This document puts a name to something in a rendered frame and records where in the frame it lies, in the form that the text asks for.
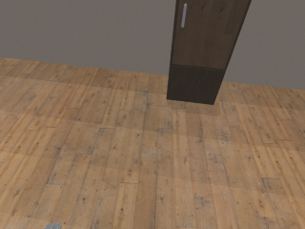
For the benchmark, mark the cupboard door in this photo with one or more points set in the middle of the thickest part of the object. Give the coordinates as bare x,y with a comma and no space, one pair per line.
209,32

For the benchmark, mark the handle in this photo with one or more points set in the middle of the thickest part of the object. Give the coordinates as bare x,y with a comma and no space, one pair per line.
184,15

